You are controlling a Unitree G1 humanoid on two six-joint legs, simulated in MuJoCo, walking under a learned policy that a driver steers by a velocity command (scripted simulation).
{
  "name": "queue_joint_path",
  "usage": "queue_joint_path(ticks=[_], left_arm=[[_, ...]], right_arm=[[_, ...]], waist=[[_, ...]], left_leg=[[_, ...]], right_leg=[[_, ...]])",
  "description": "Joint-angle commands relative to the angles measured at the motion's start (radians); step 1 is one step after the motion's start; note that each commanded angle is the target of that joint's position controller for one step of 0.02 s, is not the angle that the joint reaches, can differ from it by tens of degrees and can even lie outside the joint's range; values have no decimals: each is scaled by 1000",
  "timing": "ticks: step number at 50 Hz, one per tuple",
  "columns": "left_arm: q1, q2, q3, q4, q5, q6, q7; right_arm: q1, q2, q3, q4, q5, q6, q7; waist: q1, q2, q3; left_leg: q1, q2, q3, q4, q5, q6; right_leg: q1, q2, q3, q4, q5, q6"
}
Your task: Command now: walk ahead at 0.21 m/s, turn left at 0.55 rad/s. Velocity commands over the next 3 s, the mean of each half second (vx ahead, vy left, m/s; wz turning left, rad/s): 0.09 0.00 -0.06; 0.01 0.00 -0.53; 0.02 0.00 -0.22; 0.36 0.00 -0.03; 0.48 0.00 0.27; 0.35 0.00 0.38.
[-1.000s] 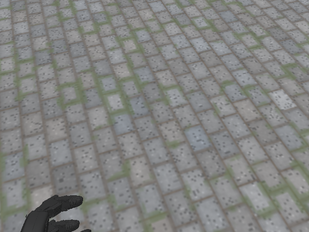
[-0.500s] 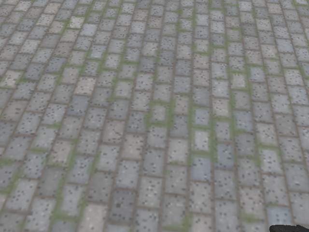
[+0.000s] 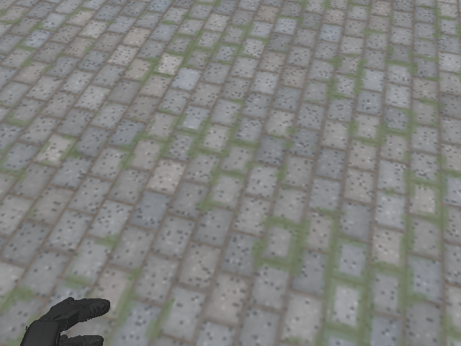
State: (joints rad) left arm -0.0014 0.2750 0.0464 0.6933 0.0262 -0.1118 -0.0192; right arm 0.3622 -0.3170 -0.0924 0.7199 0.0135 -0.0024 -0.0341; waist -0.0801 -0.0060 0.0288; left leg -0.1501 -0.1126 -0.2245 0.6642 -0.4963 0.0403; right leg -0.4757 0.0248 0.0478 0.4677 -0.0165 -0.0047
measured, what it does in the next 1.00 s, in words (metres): walks ahead, turning right: left foot, then right foot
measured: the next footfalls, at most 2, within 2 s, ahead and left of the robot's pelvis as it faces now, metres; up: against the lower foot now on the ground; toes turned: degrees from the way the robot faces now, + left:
left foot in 0.30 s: +0.13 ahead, +0.13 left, +0.00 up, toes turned -3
right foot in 0.60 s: +0.13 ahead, -0.14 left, +0.00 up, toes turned -11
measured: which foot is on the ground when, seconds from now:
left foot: up 0.00-0.28, down 0.30-0.60, up 0.62-1.00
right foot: down 0.00-0.34, up 0.36-0.58, down 0.60-1.00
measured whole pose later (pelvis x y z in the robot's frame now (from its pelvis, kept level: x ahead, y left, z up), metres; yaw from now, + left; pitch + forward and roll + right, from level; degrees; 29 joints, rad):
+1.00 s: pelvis +0.10 -0.04 +0.02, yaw -23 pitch +2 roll +2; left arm 0.17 0.32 0.07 0.66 -0.01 0.05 0.02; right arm 0.12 -0.29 -0.08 0.71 0.01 -0.01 -0.03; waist 0.03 0.00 0.04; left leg -0.41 -0.03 -0.12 0.73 -0.35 -0.09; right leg -0.30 0.11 0.19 0.49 -0.20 -0.06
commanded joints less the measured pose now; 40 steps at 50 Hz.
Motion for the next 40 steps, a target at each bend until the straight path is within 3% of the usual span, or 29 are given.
queue_joint_path(ticks=[1,2,3,4,6,8,10,12,14,15,16,17,19,21,23,25,27,29,30,31,32,33,34,35,36,40], left_arm=[[257,229,68,-4,-8,17,6],[203,159,51,-35,-15,30,8],[155,114,33,-42,-10,43,10],[113,84,17,-39,-5,52,9],[52,58,0,-13,3,57,1],[33,87,11,3,-4,60,-6],[66,129,26,19,-20,68,-4],[60,161,35,15,-37,82,-1],[65,145,28,15,-47,92,3],[78,125,21,14,-39,91,1],[102,102,19,3,-40,89,-1],[101,106,19,11,-41,90,4],[135,113,33,23,-41,97,8],[147,129,47,15,-39,111,5],[160,98,42,8,-48,125,1],[151,85,36,-4,-52,133,-8],[169,95,41,-11,-53,139,-21],[223,117,56,-1,-43,143,-17],[242,206,81,-15,-39,141,-3],[258,326,100,-42,-16,132,0],[306,278,85,-42,9,113,-6],[263,251,75,-43,3,98,-4],[213,230,72,-46,-19,94,5],[176,209,64,-53,-37,100,16],[160,201,58,-57,-42,108,26],[170,199,59,-71,-38,127,47]], right_arm=[[209,-68,8,-88,6,-15,5],[141,-140,-13,-67,17,-3,2],[30,-158,-18,-80,12,13,-5],[-21,-143,-16,-83,2,29,-11],[-17,-59,7,-84,-10,45,-9],[-20,-6,27,-77,-24,34,-7],[-39,-19,27,-69,-24,25,-6],[-43,-44,19,-58,-19,29,-3],[-84,-72,12,-76,-32,31,-3],[-92,-112,4,-97,-44,31,-9],[-117,-169,-15,-89,-44,37,-11],[-126,-131,-11,-91,-46,35,-9],[-184,-125,-13,-108,-42,24,-16],[-186,-116,-12,-110,-30,6,-24],[-211,-118,-16,-106,-16,5,-24],[-233,-133,-25,-102,-12,16,-21],[-240,-141,-29,-94,-2,28,-19],[-212,-119,-26,-72,12,24,-15],[-159,-80,-18,-65,-12,17,-10],[-229,-21,7,-131,-51,11,-13],[-284,-68,-4,-132,-32,5,-18],[-289,-89,-11,-125,-13,6,-19],[-278,-96,-17,-105,-16,8,-26],[-279,-104,-22,-96,-22,11,-34],[-269,-104,-24,-91,-22,12,-35],[-246,-60,-13,-81,-14,5,-23]], waist=[[59,-314,-463],[86,-175,-371],[105,-108,-264],[98,-71,-192],[39,-103,-116],[35,-148,-114],[51,-151,-164],[41,-131,-162],[37,-106,-118],[41,-50,-109],[82,113,-79],[68,168,-66],[78,227,-39],[64,201,-49],[72,156,-58],[63,166,-74],[75,173,-90],[101,121,-103],[83,-84,-113],[97,-326,-116],[164,-188,-203],[138,-127,-158],[116,-75,-129],[106,-66,-110],[91,-78,-113],[87,-91,-133]], left_leg=[[-454,8,31,610,-258,-68],[-502,58,19,693,-161,-98],[-515,77,63,688,-91,-112],[-484,96,75,647,-60,-119],[-315,140,96,416,-25,-115],[-190,127,169,181,-15,-119],[-120,115,174,35,110,-116],[-38,95,191,-106,264,-93],[55,119,168,-209,337,-41],[98,213,92,-230,340,3],[33,276,46,-253,233,56],[-24,306,11,-311,167,86],[-32,387,-40,-327,337,125],[10,459,-48,-291,645,171],[40,444,20,-260,771,162],[30,412,90,-237,791,140],[22,397,137,-194,751,118],[-53,354,211,-73,599,46],[-214,269,306,146,329,-49],[-492,102,286,394,-201,-130],[-510,106,140,550,-237,-121],[-536,126,125,587,-162,-107],[-548,144,124,559,-75,-102],[-548,156,118,519,-8,-105],[-496,150,119,501,38,-112],[-450,109,134,361,133,-136]], right_leg=[[797,-526,626,7,495,-323],[700,-455,556,-46,284,-293],[581,-383,421,-68,187,-249],[456,-324,335,-93,155,-230],[240,-233,216,-150,123,-195],[186,-184,146,-151,252,-200],[237,-200,175,-129,272,-220],[212,-201,205,-129,82,-208],[102,-168,230,-136,-183,-144],[31,-137,219,-95,-300,-98],[-7,-44,102,-35,-406,-51],[25,3,24,69,-385,-18],[-5,12,-42,264,-387,3],[-68,-30,-25,444,-503,21],[-74,-54,-41,445,-503,35],[-3,-47,-85,359,-432,40],[81,-24,-127,230,-330,30],[241,13,-123,28,-128,-11],[383,-116,103,-52,190,-76],[462,-384,504,-93,519,-297],[481,-417,537,-111,451,-384],[461,-369,443,-99,385,-344],[442,-311,373,-91,298,-284],[422,-282,340,-91,266,-248],[381,-250,308,-98,268,-231],[386,-204,286,-108,217,-225]])
Over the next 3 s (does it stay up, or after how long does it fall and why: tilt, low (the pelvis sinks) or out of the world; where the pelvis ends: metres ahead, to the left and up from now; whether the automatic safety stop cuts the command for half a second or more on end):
stays up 0.73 -0.28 0.03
